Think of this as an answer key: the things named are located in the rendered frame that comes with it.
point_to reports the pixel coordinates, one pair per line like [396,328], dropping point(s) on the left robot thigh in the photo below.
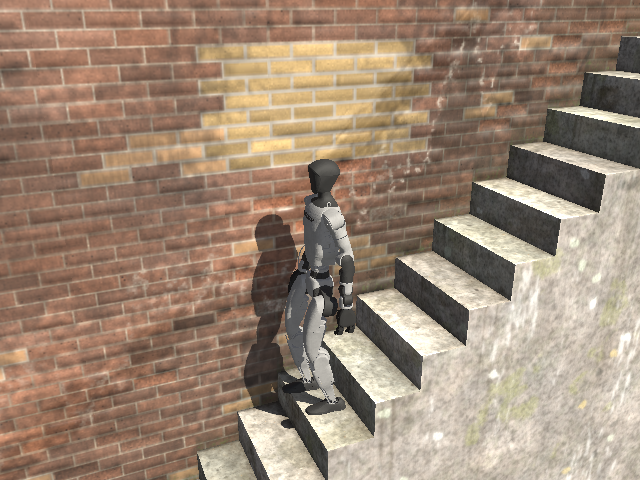
[314,327]

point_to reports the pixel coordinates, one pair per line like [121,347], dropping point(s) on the robot left hand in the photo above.
[345,318]

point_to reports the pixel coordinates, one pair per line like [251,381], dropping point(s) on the right robot thigh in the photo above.
[296,307]

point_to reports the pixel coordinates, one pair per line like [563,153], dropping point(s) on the right robot forearm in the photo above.
[304,265]

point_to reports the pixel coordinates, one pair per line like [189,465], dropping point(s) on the robot thigh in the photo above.
[314,327]
[296,307]

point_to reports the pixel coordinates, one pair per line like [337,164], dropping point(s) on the left robot upper arm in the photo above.
[334,220]

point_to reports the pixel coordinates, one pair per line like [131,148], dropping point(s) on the left robot forearm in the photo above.
[346,281]

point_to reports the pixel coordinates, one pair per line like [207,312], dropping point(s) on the robot right hand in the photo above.
[293,278]

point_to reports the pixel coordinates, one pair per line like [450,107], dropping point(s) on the right robot upper arm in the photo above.
[308,197]

